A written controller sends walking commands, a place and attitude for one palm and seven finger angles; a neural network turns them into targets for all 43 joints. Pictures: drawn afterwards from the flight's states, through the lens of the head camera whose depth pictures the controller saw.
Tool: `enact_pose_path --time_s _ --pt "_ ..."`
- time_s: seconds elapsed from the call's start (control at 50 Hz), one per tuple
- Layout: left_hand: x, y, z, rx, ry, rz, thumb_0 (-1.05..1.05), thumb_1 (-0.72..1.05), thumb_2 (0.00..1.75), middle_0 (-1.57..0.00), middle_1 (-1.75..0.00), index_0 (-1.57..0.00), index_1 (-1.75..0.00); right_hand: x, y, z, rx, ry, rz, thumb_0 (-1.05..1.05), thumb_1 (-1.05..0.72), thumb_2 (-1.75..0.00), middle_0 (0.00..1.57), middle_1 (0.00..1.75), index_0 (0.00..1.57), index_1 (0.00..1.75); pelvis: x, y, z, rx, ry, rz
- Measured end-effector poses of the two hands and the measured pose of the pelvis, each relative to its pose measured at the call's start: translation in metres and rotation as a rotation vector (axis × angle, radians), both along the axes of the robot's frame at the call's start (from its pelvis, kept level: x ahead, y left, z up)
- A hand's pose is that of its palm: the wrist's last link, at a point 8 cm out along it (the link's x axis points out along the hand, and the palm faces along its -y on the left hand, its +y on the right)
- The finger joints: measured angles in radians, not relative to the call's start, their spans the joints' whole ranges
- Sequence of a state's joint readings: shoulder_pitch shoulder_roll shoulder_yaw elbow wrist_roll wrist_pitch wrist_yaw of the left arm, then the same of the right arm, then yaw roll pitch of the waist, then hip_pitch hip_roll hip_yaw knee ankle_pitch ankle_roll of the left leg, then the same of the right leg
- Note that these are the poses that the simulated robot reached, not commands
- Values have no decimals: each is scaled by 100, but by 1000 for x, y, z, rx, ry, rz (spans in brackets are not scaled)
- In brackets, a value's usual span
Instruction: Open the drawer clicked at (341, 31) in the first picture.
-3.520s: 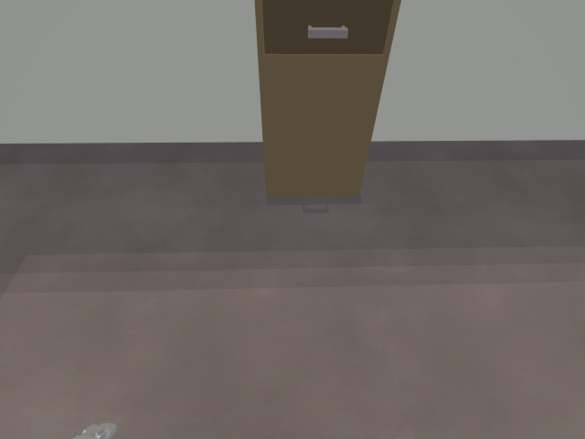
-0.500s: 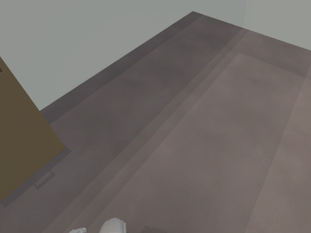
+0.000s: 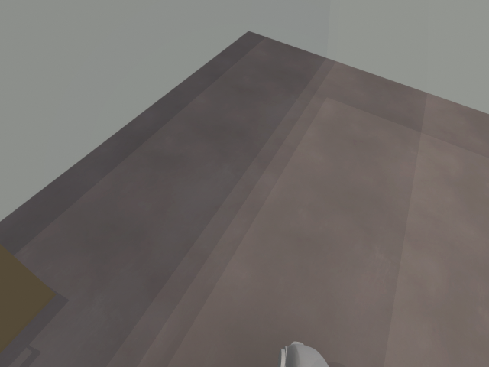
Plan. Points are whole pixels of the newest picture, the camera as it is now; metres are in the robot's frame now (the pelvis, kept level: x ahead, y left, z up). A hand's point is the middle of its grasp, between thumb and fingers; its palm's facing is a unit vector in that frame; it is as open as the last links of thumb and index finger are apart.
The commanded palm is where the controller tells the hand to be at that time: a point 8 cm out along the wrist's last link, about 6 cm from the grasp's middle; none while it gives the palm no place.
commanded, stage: turn to face it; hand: left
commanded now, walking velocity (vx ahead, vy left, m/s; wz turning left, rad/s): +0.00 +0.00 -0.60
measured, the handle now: out of the picture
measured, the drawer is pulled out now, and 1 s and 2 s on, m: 0.00 0.00 0.00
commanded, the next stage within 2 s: none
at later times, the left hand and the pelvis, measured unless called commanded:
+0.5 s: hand (165, 330) +0.21 +0.16 -0.19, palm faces +0.01 -0.99 -0.14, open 7.3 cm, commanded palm none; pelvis +0.08 +0.00 -0.02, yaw +2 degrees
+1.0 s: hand out of the picture +0.10 +0.21 -0.16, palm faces +0.34 -0.89 -0.29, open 7.4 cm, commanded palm none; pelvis +0.07 -0.02 -0.01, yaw +18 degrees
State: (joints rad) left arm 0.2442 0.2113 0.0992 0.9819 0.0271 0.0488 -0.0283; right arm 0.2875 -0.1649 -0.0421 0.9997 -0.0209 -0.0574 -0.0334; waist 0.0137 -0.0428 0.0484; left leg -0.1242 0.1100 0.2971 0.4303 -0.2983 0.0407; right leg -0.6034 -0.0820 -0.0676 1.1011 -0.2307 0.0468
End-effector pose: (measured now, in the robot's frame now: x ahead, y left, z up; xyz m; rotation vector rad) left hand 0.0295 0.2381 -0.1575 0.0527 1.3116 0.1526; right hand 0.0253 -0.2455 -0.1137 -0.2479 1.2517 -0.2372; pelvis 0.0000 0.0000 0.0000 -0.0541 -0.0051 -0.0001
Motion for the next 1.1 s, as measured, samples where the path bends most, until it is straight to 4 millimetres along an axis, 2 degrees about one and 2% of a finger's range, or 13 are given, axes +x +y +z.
enact_pose_path --time_s 0.12,0.22,0.26,0.32,0.44,0.54,0.6,0.66,0.78,0.84,0.92,1.02,1.1 --pt "95 -17 -1 11 -68 -146 0 91 90 -19 -30 -20 -30 -46 -1 -16 32 150 -160 0 -92 -90 20 30 20 30 27 -5 -8 17 0 -76" --pt "172 -43 -2 62 -186 -253 0 91 90 -20 -30 -20 -30 -68 2 -42 103 255 -257 1 -91 -90 20 30 20 30 55 -22 -27 45 7 -95" --pt "188 -51 1 71 -230 -258 0 91 90 -20 -30 -20 -30 -67 4 -51 127 288 -266 1 -91 -90 20 30 20 30 61 -24 -30 31 -1 -83" --pt "196 -58 8 69 -256 -244 0 91 90 -20 -30 -20 -30 -48 9 -53 151 283 -249 1 -91 -90 20 30 20 30 69 -25 -26 28 -12 -62" --pt "183 -49 9 44 -237 -164 0 90 90 -20 -30 -21 -30 19 20 -49 165 160 -148 1 -91 -90 20 30 20 30 76 -13 -20 31 -15 3" --pt "157 -14 -13 21 -208 -45 0 90 90 -20 -30 -21 -30 70 24 -48 100 64 -26 1 -92 -90 20 30 20 30 78 9 -33 12 -8 69" --pt "134 10 -19 45 -146 10 0 90 90 -20 -30 -21 -30 88 24 -40 64 32 21 1 -92 -90 20 30 20 30 77 16 -32 18 5 91" --pt "111 29 -10 74 -99 57 0 90 90 -20 -30 -20 -30 102 23 -28 39 22 63 1 -91 -90 20 30 20 30 77 18 -22 23 17 116" --pt "72 49 9 129 -48 139 0 91 90 -20 -30 -20 -30 132 17 -14 26 3 148 1 -91 -90 20 30 20 30 76 17 -9 18 28 173" --pt "60 49 15 151 -44 171 0 91 90 -20 -30 -20 -30 146 12 -14 30 -9 188 1 -90 -90 21 30 20 30 74 12 -7 18 27 209" --pt "52 38 22 173 -71 209 0 91 90 -20 -30 -20 -30 163 2 -19 44 -21 241 1 -90 -90 21 30 20 30 70 -2 -9 25 25 263" --pt "41 10 27 208 -135 257 0 91 90 -20 -30 -20 -30 185 -15 -36 80 -37 307 1 -90 -90 21 30 20 30 66 -28 -18 48 27 334" --pt "15 -15 35 215 -130 317 0 90 90 -20 -30 -20 -30 204 -19 -37 95 -35 374 1 -90 -90 20 30 20 30 62 -41 -15 59 11 399"
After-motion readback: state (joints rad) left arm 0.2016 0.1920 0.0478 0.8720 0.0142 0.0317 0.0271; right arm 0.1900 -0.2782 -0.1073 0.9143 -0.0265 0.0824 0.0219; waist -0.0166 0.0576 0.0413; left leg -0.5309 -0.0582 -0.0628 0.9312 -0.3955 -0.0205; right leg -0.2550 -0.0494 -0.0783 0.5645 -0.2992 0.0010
